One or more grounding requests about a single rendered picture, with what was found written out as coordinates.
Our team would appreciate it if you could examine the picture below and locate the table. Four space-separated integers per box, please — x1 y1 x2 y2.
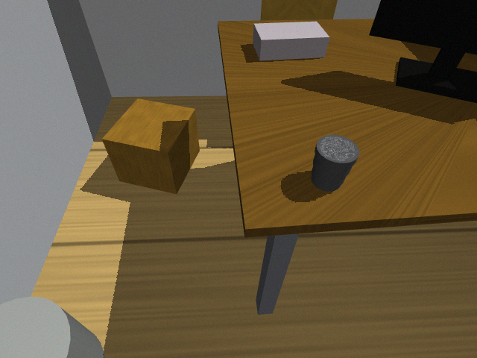
218 19 477 315

